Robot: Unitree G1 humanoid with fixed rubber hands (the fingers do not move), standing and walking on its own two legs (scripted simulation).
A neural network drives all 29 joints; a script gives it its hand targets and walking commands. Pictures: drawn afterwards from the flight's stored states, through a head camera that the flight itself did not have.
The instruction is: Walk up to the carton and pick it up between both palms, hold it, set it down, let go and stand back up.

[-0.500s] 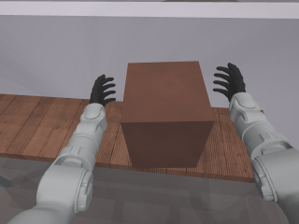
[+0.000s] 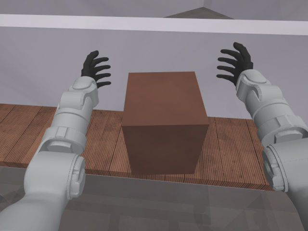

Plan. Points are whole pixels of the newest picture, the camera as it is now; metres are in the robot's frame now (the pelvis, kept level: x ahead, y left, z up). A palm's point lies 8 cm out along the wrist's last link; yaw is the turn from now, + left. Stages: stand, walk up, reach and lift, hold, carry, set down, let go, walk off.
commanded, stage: set down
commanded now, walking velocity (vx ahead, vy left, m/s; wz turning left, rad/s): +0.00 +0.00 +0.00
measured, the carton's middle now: (162, 125) +0.44 +0.04 +0.02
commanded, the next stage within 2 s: none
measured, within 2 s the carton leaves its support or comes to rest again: neither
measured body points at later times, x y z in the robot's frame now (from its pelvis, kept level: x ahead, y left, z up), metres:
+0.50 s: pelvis +0.01 +0.00 +0.00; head +0.02 +0.02 +0.45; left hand +0.42 +0.24 +0.18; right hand +0.46 -0.16 +0.19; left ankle +0.03 +0.16 -0.74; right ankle +0.01 -0.12 -0.74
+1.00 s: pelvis +0.01 +0.00 +0.00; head +0.01 +0.01 +0.45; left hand +0.35 +0.22 +0.12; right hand +0.39 -0.17 +0.12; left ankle +0.03 +0.16 -0.74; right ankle +0.01 -0.12 -0.74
